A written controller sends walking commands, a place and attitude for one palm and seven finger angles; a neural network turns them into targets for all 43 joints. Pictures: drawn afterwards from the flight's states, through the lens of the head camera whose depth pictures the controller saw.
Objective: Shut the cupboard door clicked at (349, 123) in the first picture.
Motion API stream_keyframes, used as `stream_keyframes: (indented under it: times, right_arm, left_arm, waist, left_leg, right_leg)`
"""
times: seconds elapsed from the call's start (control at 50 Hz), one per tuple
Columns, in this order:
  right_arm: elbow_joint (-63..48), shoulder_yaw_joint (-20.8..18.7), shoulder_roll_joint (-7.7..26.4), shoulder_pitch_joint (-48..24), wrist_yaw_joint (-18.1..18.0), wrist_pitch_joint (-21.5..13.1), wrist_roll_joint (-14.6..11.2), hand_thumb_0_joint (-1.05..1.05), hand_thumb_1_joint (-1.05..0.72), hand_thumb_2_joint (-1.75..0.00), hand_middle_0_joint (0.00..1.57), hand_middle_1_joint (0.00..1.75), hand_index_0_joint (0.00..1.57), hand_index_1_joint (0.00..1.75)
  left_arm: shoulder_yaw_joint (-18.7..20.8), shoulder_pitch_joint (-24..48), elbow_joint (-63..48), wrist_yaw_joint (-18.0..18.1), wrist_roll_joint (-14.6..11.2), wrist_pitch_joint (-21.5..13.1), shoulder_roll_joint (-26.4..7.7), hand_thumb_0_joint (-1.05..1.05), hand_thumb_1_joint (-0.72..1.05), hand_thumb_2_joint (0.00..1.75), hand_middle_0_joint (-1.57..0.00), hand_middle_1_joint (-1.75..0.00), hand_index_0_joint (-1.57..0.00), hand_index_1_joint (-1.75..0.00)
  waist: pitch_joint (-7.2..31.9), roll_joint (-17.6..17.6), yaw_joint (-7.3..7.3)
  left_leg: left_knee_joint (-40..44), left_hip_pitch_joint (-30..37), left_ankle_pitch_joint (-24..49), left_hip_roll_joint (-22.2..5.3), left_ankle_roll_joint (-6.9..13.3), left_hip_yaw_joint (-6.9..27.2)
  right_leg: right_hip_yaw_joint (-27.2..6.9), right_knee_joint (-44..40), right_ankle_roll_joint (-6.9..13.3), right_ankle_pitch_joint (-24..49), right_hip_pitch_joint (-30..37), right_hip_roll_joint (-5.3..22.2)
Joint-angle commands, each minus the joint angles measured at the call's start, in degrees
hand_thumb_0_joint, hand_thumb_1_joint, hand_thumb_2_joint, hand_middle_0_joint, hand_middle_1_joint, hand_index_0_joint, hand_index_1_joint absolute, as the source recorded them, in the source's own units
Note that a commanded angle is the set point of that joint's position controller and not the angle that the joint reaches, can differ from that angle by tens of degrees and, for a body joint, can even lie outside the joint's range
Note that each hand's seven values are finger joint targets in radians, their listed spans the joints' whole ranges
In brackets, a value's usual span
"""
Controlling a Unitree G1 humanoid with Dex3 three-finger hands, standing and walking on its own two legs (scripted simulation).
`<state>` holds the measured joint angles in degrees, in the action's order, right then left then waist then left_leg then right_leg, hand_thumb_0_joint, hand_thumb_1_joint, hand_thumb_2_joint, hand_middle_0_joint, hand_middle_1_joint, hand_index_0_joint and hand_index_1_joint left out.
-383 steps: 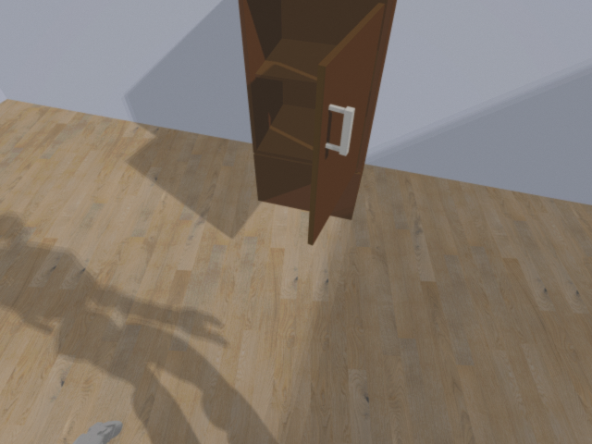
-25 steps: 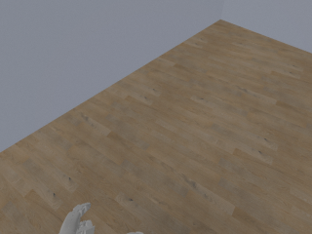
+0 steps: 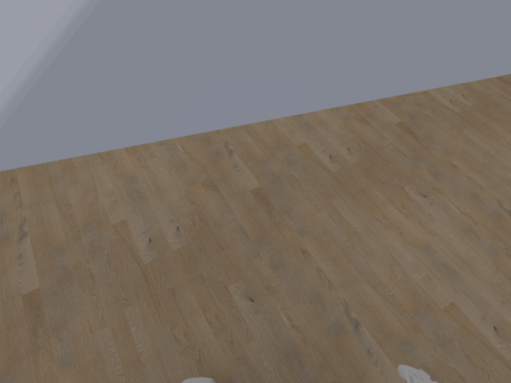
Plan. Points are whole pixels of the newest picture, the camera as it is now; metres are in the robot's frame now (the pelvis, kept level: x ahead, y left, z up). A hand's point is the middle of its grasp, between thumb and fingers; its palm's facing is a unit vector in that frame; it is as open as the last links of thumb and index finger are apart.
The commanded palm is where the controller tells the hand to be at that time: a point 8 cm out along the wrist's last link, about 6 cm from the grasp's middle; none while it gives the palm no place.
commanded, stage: walk to a spot facing it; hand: left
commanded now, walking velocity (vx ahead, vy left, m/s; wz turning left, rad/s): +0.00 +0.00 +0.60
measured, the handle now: out of the picture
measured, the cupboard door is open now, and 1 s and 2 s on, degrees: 80 80 80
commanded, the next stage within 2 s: turn to face it in 2.00 s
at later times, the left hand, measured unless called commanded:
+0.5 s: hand out of the picture +0.11 +0.22 -0.12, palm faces +0.25 -0.93 -0.26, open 7.4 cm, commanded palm none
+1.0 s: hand out of the picture -0.08 +0.16 -0.16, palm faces +0.65 -0.73 -0.22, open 7.4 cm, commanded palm none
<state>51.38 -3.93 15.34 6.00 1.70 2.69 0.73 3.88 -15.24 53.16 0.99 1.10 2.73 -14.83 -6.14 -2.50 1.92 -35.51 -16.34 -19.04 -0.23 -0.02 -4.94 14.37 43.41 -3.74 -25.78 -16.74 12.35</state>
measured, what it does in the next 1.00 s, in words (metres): walks ahead, turning left: right foot, then left foot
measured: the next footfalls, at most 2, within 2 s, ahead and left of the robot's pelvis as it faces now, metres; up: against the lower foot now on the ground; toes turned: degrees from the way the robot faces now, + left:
right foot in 0.50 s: +0.09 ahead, -0.12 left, +0.00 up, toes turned +14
left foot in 0.98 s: +0.18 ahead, +0.24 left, +0.00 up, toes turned +43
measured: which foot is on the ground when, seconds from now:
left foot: down 0.00-0.50, up 0.52-0.96, down 0.98-1.00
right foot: up 0.00-0.48, down 0.50-1.00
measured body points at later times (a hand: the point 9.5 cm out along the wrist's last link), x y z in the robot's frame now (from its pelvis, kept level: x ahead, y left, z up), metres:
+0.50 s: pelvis +0.02 -0.02 +0.01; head +0.04 -0.03 +0.46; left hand +0.09 +0.26 -0.10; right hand +0.11 -0.26 -0.14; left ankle -0.01 +0.10 -0.72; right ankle +0.05 -0.13 -0.72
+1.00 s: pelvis +0.12 +0.09 -0.01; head +0.16 +0.13 +0.44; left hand -0.11 +0.20 -0.15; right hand +0.40 -0.02 -0.14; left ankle +0.15 +0.21 -0.73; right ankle +0.06 -0.13 -0.71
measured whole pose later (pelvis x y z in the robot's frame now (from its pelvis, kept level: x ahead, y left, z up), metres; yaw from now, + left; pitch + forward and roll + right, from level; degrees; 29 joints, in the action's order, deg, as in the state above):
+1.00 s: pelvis +0.12 +0.09 -0.01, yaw +36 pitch +0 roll +0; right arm 51.4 -3.2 15.2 3.7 3.4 -0.1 1.9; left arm 2.2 -28.8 61.6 0.4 1.5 -2.0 -10.7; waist -6.8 -0.1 3.6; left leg -37.4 -26.6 -11.4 -1.3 3.7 -8.0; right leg 18.8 37.8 -6.3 -28.1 0.6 13.2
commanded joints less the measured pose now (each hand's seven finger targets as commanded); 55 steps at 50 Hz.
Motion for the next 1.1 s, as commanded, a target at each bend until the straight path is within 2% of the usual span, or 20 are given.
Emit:
stream_keyframes:
  times: [0.0, 0.06, 0.12, 0.26, 0.32, 0.42, 0.44, 0.46, 0.48, 0.52, 0.6, 0.64, 0.84, 0.88, 0.92, 0.94, 0.96, 0.98, 1.02, 1.08]
  right_arm:
    - [-0.5, -3.2, 13.8, 12.4, -1.9, -1.5, 0.1, 0.0, -0.9, -0.9, 0.2, 0.3, 0.2, 0.3]
    - [-3.3, -1.8, 10.0, 3.8, -2.6, -1.8, 0.3, 0.0, -0.9, -0.9, 0.2, 0.3, 0.2, 0.3]
    - [-3.5, -1.7, 9.7, 3.9, -2.5, -2.2, 0.1, 0.0, -0.9, -0.9, 0.2, 0.3, 0.2, 0.3]
    - [-2.8, -2.3, 9.7, 7.6, -2.4, -1.9, 0.5, 0.0, -0.9, -0.9, 0.2, 0.3, 0.2, 0.3]
    - [-2.4, -2.5, 9.8, 9.0, -2.2, -1.9, 0.8, 0.0, -0.9, -0.9, 0.2, 0.3, 0.2, 0.3]
    - [-2.7, -2.6, 9.5, 5.6, -2.0, -1.8, 0.8, 0.0, -0.9, -0.9, 0.2, 0.3, 0.2, 0.3]
    - [-3.0, -2.3, 8.2, 4.4, -2.0, -2.0, 0.5, 0.0, -0.9, -0.9, 0.2, 0.3, 0.2, 0.3]
    - [-3.6, -1.5, 4.0, 5.1, -1.8, -2.2, -0.1, 0.0, -0.9, -0.9, 0.2, 0.3, 0.2, 0.3]
    - [-5.3, -1.0, 2.0, 3.9, -1.8, -2.7, -0.1, 0.0, -0.9, -0.9, 0.2, 0.3, 0.2, 0.3]
    - [-5.3, -2.5, 6.4, 2.7, -0.6, -2.2, 1.1, 0.0, -0.9, -0.9, 0.2, 0.3, 0.2, 0.3]
    - [-1.2, -2.1, 2.8, 5.9, 1.1, -1.1, 1.2, 0.0, -0.9, -0.9, 0.2, 0.3, 0.2, 0.3]
    - [-0.9, -2.0, 2.0, 5.8, 1.5, -0.8, 0.9, 0.0, -0.9, -0.9, 0.2, 0.3, 0.2, 0.3]
    - [-5.2, 0.6, -0.8, -8.6, 2.9, -2.1, 0.7, 0.0, -0.9, -0.9, 0.2, 0.3, 0.2, 0.3]
    - [-4.4, 0.7, -0.4, -6.4, 2.6, -2.9, 0.8, 0.0, -0.9, -0.9, 0.2, 0.3, 0.2, 0.3]
    - [-2.2, 0.0, 1.8, 2.8, 1.5, -3.9, 1.0, 0.0, -0.9, -0.9, 0.2, 0.3, 0.2, 0.3]
    - [0.3, -1.1, 4.9, 12.4, 0.9, -4.2, 1.3, 0.0, -0.9, -0.9, 0.2, 0.3, 0.2, 0.3]
    - [2.2, -3.0, 13.0, 20.4, 0.1, -4.5, 1.7, 0.0, -0.9, -0.9, 0.2, 0.3, 0.2, 0.3]
    - [3.3, -4.1, 17.6, 24.0, -0.9, -4.8, 0.5, 0.0, -0.9, -0.9, 0.2, 0.3, 0.2, 0.3]
    - [1.9, -3.3, 14.3, 17.3, -1.9, -4.8, -0.4, 0.0, -0.9, -0.9, 0.2, 0.3, 0.2, 0.3]
    - [0.5, -0.5, 6.0, 7.4, -2.2, -6.5, 0.2, 0.0, -0.9, -0.9, 0.2, 0.3, 0.2, 0.3]
  left_arm:
    - [1.0, 7.1, -8.0, 0.5, 0.0, -0.5, -4.9, 0.0, 0.9, 0.9, -0.2, -0.3, -0.2, -0.3]
    - [1.5, 5.8, -5.6, -0.2, -0.2, -0.7, -5.7, 0.0, 0.9, 0.9, -0.2, -0.3, -0.2, -0.3]
    - [1.5, 4.3, -4.9, -0.4, -0.2, -0.7, -5.8, 0.0, 0.9, 0.9, -0.2, -0.3, -0.2, -0.3]
    - [1.2, 9.7, -7.9, 0.2, -0.4, -0.9, -4.8, 0.0, 0.9, 0.9, -0.2, -0.3, -0.2, -0.3]
    - [0.9, 11.4, -8.9, -0.3, -0.4, -1.3, -4.4, 0.0, 0.9, 0.9, -0.2, -0.3, -0.2, -0.3]
    - [1.0, 5.9, -7.3, -1.2, -0.4, -2.8, -3.9, 0.0, 0.9, 0.9, -0.2, -0.3, -0.2, -0.3]
    - [1.5, 1.9, -6.1, -1.1, -0.3, -3.4, -4.8, 0.0, 0.9, 0.9, -0.2, -0.3, -0.2, -0.3]
    - [2.6, -2.9, -4.9, -0.5, 0.3, -4.2, -9.4, 0.0, 0.9, 0.9, -0.2, -0.3, -0.2, -0.3]
    - [3.3, -5.8, -4.5, 0.1, 0.4, -4.1, -14.3, 0.0, 0.9, 0.9, -0.2, -0.3, -0.2, -0.3]
    - [2.6, -0.7, -5.7, 0.5, -0.2, -4.1, -11.1, 0.0, 0.9, 0.9, -0.2, -0.3, -0.2, -0.3]
    - [0.4, 1.2, -3.7, -0.1, -0.3, -6.0, -4.8, 0.0, 0.9, 0.9, -0.2, -0.3, -0.2, -0.3]
    - [0.2, -1.6, -2.2, 0.0, -0.1, -6.5, -4.1, 0.0, 0.9, 0.9, -0.2, -0.3, -0.2, -0.3]
    - [0.2, -12.3, 3.4, 0.6, 0.7, -7.1, -5.4, 0.0, 0.9, 0.9, -0.2, -0.3, -0.2, -0.3]
    - [0.5, -12.7, 3.9, 0.5, 0.7, -7.0, -6.6, 0.0, 0.9, 0.9, -0.2, -0.3, -0.2, -0.3]
    - [0.7, -11.8, 4.0, 0.3, 0.5, -7.0, -8.1, 0.0, 0.9, 0.9, -0.2, -0.3, -0.2, -0.3]
    - [0.7, -10.6, 3.6, 0.1, 0.2, -7.1, -8.1, 0.0, 0.9, 0.9, -0.2, -0.3, -0.2, -0.3]
    - [0.7, -11.5, 1.7, -1.1, -0.6, -7.0, -5.5, 0.0, 0.9, 0.9, -0.2, -0.3, -0.2, -0.3]
    - [0.0, -8.0, -1.4, -1.5, -1.1, -6.7, -3.4, 0.0, 0.9, 0.9, -0.2, -0.3, -0.2, -0.3]
    - [0.1, -1.4, -2.0, -0.9, -1.3, -5.9, -4.2, 0.0, 0.9, 0.9, -0.2, -0.3, -0.2, -0.3]
    - [0.0, -5.5, 2.5, -1.2, 0.5, -4.9, -0.5, 0.0, 0.9, 0.9, -0.2, -0.3, -0.2, -0.3]
  waist:
    - [12.7, 14.5, -7.08]
    - [7.4, 11.9, -3.52]
    - [8.6, 9.9, -2.76]
    - [8.2, 10.5, -4.27]
    - [8.8, 11.3, -4.97]
    - [7.7, 11.2, -1.64]
    - [8.2, 7.8, 0.84]
    - [10.2, -4.2, 2.97]
    - [9.7, -16.8, 4.72]
    - [3.3, -4.9, 0.94]
    - [-3.0, -6.4, -2.36]
    - [-3.4, -7.7, -2.3]
    - [-3.5, -6.9, 2.05]
    - [-0.7, -7.5, 1.01]
    - [6.0, -6.4, -3.33]
    - [12.8, -2.8, -8.52]
    - [21.9, 12.6, -11.4]
    - [26.5, 18.5, -12.25]
    - [19.4, 5.4, -9.4]
    - [7.3, 6.9, -2.91]
  left_leg:
    - [13.0, 17.8, 47.3, -21.6, 11.5, 22.1]
    - [13.8, 11.2, 39.5, -14.2, 8.6, 17.0]
    - [14.4, 11.8, 38.5, -12.0, 8.0, 16.3]
    - [14.3, 12.3, 35.2, -12.2, 10.1, 23.8]
    - [15.7, 11.1, 19.2, -11.7, 10.6, 28.2]
    - [13.5, -1.1, 2.7, -7.9, 8.6, 31.4]
    - [9.0, -8.8, -2.0, -5.0, 6.6, 29.4]
    - [-1.9, -22.0, -11.1, 0.7, 2.6, 21.6]
    - [-17.7, -30.6, -16.8, 5.3, -1.3, 10.1]
    - [-28.9, -28.0, -9.8, -1.0, -1.0, 11.3]
    - [-34.1, -24.5, 4.0, -3.1, -2.5, 6.9]
    - [-34.1, -25.4, 7.4, -3.3, -2.9, 5.5]
    - [-9.2, -21.6, 7.5, -4.6, -0.6, -1.9]
    - [-4.7, -16.0, 4.4, -2.4, 1.1, -4.3]
    - [-0.7, -0.8, 2.4, 1.9, 3.4, -6.6]
    - [5.2, 14.2, 6.7, 1.5, 4.6, -4.2]
    - [6.2, 31.6, 12.1, -12.3, 9.2, 14.9]
    - [12.4, 39.5, 23.6, -23.7, 14.1, 35.1]
    - [16.6, 27.1, 20.6, -23.7, 13.0, 29.0]
    - [18.5, 7.4, 24.1, -15.2, 8.6, 14.6]
  right_leg:
    - [-11.8, 23.6, -1.3, -9.1, -18.1, -3.1]
    - [-13.3, 25.7, -2.1, 0.9, -16.9, -4.3]
    - [-13.4, 23.4, -2.6, 4.0, -15.3, -5.4]
    - [-14.9, 14.3, -3.1, 2.0, -14.7, -7.4]
    - [-14.6, 8.2, -2.5, 0.1, -12.2, -8.8]
    - [-12.0, -10.9, -0.9, 3.8, 5.1, -12.4]
    - [-12.5, -19.3, -0.4, 8.0, 15.4, -11.2]
    - [-23.3, -28.1, 2.6, 0.2, 29.5, 0.1]
    - [-42.4, -34.3, 8.1, -9.4, 30.5, 16.3]
    - [-37.9, -38.1, 10.0, -17.9, 14.6, 16.9]
    - [-16.4, -35.7, 5.6, 3.3, 7.4, 6.7]
    - [-11.2, -35.4, 4.9, 9.2, 9.2, 5.3]
    - [-1.4, -30.4, 6.3, 30.4, 18.0, 7.9]
    - [0.4, -24.8, 6.1, 42.9, 20.5, 8.3]
    - [2.6, -9.8, 5.2, 56.8, 18.8, 8.4]
    - [3.7, 5.0, 3.4, 51.7, 12.2, 7.2]
    - [2.9, 23.7, 0.2, 17.6, -4.5, -1.0]
    - [-5.9, 35.4, -0.6, -7.9, -19.6, -6.9]
    - [-11.6, 39.9, 0.6, -0.3, -21.3, -2.5]
    - [-12.8, 31.7, 0.3, 6.5, -14.4, -0.2]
